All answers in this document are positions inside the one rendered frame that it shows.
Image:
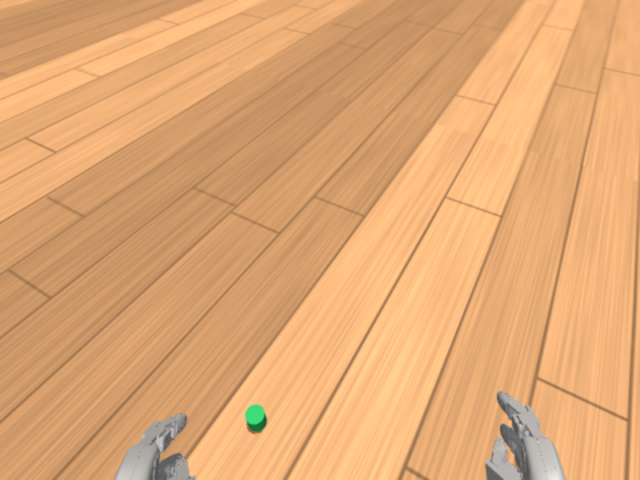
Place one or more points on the left robot hand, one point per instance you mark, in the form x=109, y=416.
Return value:
x=141, y=462

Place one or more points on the tin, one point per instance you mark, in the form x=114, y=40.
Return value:
x=256, y=418

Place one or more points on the right robot hand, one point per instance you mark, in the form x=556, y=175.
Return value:
x=535, y=455

